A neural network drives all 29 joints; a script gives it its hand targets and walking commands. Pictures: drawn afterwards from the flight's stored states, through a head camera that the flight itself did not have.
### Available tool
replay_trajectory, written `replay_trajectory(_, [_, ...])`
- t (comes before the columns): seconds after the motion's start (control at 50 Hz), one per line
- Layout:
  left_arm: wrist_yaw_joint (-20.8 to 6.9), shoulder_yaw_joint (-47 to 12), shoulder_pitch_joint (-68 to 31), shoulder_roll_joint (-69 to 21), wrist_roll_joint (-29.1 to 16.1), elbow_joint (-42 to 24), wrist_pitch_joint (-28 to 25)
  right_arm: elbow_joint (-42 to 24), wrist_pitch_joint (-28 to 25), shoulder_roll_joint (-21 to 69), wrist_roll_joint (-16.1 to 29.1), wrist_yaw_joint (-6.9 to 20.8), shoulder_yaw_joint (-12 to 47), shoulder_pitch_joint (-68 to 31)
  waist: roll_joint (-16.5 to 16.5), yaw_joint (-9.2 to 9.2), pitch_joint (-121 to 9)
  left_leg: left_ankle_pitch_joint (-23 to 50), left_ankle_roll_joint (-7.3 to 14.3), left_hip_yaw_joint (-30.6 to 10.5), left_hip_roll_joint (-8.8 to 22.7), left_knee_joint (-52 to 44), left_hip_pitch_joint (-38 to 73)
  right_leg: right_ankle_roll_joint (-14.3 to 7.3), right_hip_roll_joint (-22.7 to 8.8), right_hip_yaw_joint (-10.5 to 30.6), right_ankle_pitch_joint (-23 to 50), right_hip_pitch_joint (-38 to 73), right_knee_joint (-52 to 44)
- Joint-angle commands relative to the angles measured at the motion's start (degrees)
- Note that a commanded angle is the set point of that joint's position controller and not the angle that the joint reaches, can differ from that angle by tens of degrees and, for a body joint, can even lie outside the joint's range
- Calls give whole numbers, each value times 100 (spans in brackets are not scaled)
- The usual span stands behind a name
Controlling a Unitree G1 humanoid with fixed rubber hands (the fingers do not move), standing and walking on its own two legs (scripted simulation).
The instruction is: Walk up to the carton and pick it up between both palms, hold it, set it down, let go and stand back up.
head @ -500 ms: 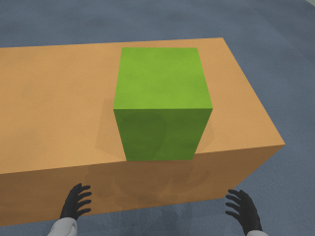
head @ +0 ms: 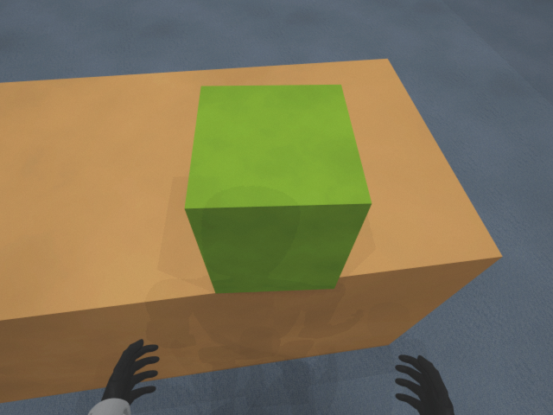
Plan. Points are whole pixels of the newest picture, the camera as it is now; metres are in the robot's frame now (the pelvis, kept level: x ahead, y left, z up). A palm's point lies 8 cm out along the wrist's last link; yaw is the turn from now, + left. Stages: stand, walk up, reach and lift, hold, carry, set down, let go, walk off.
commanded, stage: let go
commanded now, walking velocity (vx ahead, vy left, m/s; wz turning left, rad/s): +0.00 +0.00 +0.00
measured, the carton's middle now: (273, 196) +0.41 +0.04 +0.05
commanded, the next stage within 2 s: stand in 0.46 s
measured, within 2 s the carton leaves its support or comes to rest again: neither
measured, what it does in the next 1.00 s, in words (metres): stands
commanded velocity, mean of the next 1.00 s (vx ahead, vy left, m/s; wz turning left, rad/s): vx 0.00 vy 0.00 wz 0.00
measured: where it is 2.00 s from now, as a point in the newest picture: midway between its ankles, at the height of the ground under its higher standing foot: outside the picture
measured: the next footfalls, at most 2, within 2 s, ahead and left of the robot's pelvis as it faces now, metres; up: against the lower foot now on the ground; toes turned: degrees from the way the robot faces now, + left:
none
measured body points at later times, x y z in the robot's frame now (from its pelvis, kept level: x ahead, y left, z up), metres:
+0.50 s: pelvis +0.01 +0.00 +0.00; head +0.07 +0.00 +0.45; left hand +0.16 +0.24 -0.11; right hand +0.15 -0.23 -0.11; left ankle +0.01 +0.15 -0.74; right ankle -0.01 -0.13 -0.74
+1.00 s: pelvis -0.01 +0.00 -0.01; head -0.02 +0.01 +0.44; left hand +0.06 +0.29 -0.14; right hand +0.13 -0.28 -0.10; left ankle +0.01 +0.15 -0.74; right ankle -0.01 -0.13 -0.74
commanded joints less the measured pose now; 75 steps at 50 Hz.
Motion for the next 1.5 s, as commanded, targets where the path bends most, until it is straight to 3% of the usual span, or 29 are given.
replay_trajectory(0.0, [-10, -330, -706, 943, 208, -838, -310, 17, -374, -791, -670, 2, -126, -820, 385, -211, -1018, 1071, 49, 740, -312, 118, 2059, -74, 163, -803, 930, -12, -531])
replay_trajectory(0.02, [-17, -330, -651, 956, 204, -835, -314, -13, -398, -810, -702, 9, -160, -857, 242, -240, -1037, 1120, 28, 691, -295, 161, 2044, -75, 171, -840, 1016, 52, -489])
replay_trajectory(0.12, [-6, -320, -672, 883, 260, -916, -364, 257, -483, -923, -592, 36, -98, -909, 498, -191, -1110, 1542, -56, 689, -306, 247, 2186, -50, 194, -880, 1248, 79, -447])
replay_trajectory(0.18, [-25, -293, -619, 987, 190, -1003, -446, -27, -604, -947, -624, 4, -176, -843, 257, -256, -1297, 1535, 16, 672, -327, 297, 2176, -2, 147, -840, 1510, 93, -424])
replay_trajectory(0.3, [-33, -347, -612, 855, 312, -638, -363, 575, -561, -1076, -655, 56, -195, -945, 303, -332, -1125, 1478, -40, 580, -291, 251, 2147, -52, 137, -875, 1536, 61, -406])
replay_trajectory(0.4, [-19, -260, -605, 925, 306, -851, -456, 580, -639, -1052, -582, 43, -121, -860, 387, -295, -1305, 1874, -87, 610, -344, 353, 2253, -5, 88, -784, 1926, 216, -378])
replay_trajectory(0.44, [-16, -285, -488, 833, 418, -633, -409, 790, -622, -1135, -570, 117, -101, -892, 395, -233, -1231, 1854, -100, 520, -332, 297, 2299, -29, 141, -837, 1821, 104, -406])
replay_trajectory(0.46, [-25, 40, 299, 1871, 481, 210, -589, 561, 235, -2024, -1091, -82, -302, -136, 238, 142, -2357, 3278, 322, 50, 332, 986, 1544, -192, -451, -273, 2841, 918, 556])
replay_trajectory(0.48, [-19, 175, 360, 1916, 512, 418, -650, 399, 506, -1955, -1071, -153, -362, -327, -195, 128, -2375, 3191, 386, -37, 337, 952, 1279, -188, -447, -296, 3071, 1241, 679])
replay_trajectory(0.54, [-54, 153, 153, 1588, 496, 584, -653, 281, 815, -1895, -1035, -215, -401, -194, 379, 61, -2027, 2714, 525, 29, 295, 926, 1012, -219, -499, -97, 2650, 1031, 484])
replay_trajectory(0.6, [-75, 190, 42, 1726, 523, 1016, -754, 282, 927, -1814, -961, -171, -366, -55, 64, -43, -1882, 2012, 503, -11, 365, 848, 937, -229, -547, -22, 2296, 912, 416])
replay_trajectory(0.64, [-85, 194, 176, 1873, 537, 1248, -769, 353, 984, -1924, -979, -148, -354, -1, 421, -69, -1672, 1826, 531, -14, 343, 852, 938, -270, -569, 22, 2161, 720, 351])
replay_trajectory(0.72, [-111, 111, 75, 2001, 533, 1691, -772, 480, 1064, -1993, -980, -116, -319, 33, 285, -96, -1265, 1054, 541, -55, 347, 667, 830, -294, -508, 107, 1133, 391, 124])
replay_trajectory(0.76, [-138, 78, -42, 1948, 500, 1797, -811, 483, 1075, -2138, -1007, -112, -373, -37, 746, -128, -1259, 740, 595, -59, 326, 725, 805, -319, -541, 214, 979, 307, 71])
replay_trajectory(0.8, [-168, 89, -69, 2048, 512, 1984, -813, 523, 1060, -2145, -1007, -86, -330, -53, 375, -108, -1038, 355, 591, -213, 364, 519, 595, -298, -498, 284, 451, 197, -14])
replay_trajectory(0.82, [-185, 115, -67, 2062, 513, 2009, -827, 543, 1115, -2219, -1012, -110, -338, -36, 505, -90, -1030, 191, 644, -260, 410, 497, 626, -326, -524, 286, 329, 207, -64])
replay_trajectory(0.9, [-200, 69, -96, 2089, 517, 2217, -831, 521, 1038, -2321, -1011, -105, -373, -148, 699, -120, -1037, 541, 604, -274, 407, 444, 731, -292, -459, 232, 814, 207, 5])
replay_trajectory(0.98, [-205, 36, -100, 2049, 430, 2330, -872, 578, 1068, -2283, -1016, -117, -373, -157, 584, -81, -892, 363, 618, -299, 400, 398, 672, -337, -509, 331, 632, 246, -118])
replay_trajectory(1.0, [-197, 82, -194, 2135, 511, 2385, -888, 563, 1081, -2134, -1007, -134, -324, -145, 532, -187, -1030, 464, 597, -235, 369, 456, 729, -352, -559, 390, 754, 247, -95])
replay_trajectory(1.02, [-215, 67, -77, 2179, 450, 2394, -867, 646, 1063, -2303, -1001, -108, -339, -105, 741, -79, -939, 389, 604, -241, 368, 415, 695, -326, -484, 407, 741, 280, -120])
replay_trajectory(1.06, [-206, 83, -173, 2119, 454, 2430, -815, 632, 1052, -2239, -987, -97, -324, -132, 786, -126, -860, 366, 613, -297, 435, 473, 652, -358, -531, 370, 615, 171, -167])
replay_trajectory(1.18, [-212, 58, -308, 2183, 501, 2448, -854, 691, 1029, -2167, -978, -85, -329, -134, 481, -205, -713, -109, 588, -305, 378, 364, 585, -374, -541, 504, 48, 24, -380])
replay_trajectory(1.22, [-238, 36, -108, 2073, 392, 2550, -859, 747, 1071, -2290, -997, -105, -348, -152, 632, -59, -681, -89, 672, -330, 381, 334, 555, -377, -542, 464, 166, 120, -306])
replay_trajectory(1.24, [-223, 24, -247, 2134, 458, 2539, -866, 725, 1084, -2278, -980, -115, -336, -231, 568, -171, -557, 54, 649, -377, 412, 334, 568, -387, -556, 478, 322, -49, -317])
replay_trajectory(1.3, [-248, 56, -164, 2180, 404, 2562, -871, 758, 1068, -2290, -965, -88, -325, -123, 724, -136, -720, -28, 597, -299, 401, 369, 579, -348, -544, 506, 199, 89, -306])
replay_trajectory(1.34, [-227, 47, -66, 2115, 443, 2621, -854, 782, 1099, -2289, -963, -77, -336, -269, 520, -118, -652, -293, 619, -379, 381, 284, 540, -356, -491, 427, 123, 53, -298])
replay_trajectory(1.42, [-207, 75, -200, 2234, 403, 2618, -860, 906, 1094, -2222, -943, -79, -280, -38, 797, -164, -599, 20, 629, -346, 400, 262, 508, -377, -573, 498, 370, 132, -248])
replay_trajectory(1.46, [-229, 54, -111, 2144, 405, 2707, -862, 921, 1070, -2248, -919, -96, -289, -70, 485, -155, -802, 193, 634, -323, 408, 286, 724, -349, -543, 422, 510, 230, -284])
replay_trajectory(1.48, [-201, 33, -200, 2155, 429, 2701, -853, 878, 1084, -2271, -936, -107, -289, -178, 755, -196, -627, 278, 613, -307, 426, 376, 738, -347, -540, 457, 604, 69, -322])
